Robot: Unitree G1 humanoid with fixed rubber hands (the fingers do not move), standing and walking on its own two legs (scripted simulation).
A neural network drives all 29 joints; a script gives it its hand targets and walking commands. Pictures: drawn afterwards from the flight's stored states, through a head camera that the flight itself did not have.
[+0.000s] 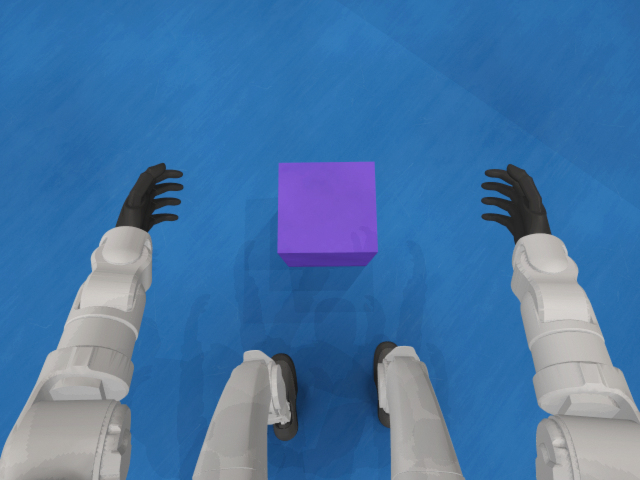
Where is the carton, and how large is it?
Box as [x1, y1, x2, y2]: [277, 162, 377, 266]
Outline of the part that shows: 279,163 277,252 288,266 366,265 377,252 374,162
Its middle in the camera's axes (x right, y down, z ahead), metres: +0.01 -0.04 +0.95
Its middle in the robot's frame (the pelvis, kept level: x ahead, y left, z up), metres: +0.52 +0.00 -0.55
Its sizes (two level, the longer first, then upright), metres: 0.210 0.200 0.250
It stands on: the floor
